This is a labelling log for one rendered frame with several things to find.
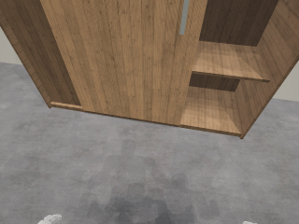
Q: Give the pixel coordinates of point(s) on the wardrobe door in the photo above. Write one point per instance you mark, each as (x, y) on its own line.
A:
(29, 23)
(126, 57)

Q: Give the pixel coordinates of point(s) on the left robot hand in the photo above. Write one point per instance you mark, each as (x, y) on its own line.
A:
(51, 219)

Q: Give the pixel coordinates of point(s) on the handle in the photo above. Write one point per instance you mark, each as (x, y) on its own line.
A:
(184, 17)

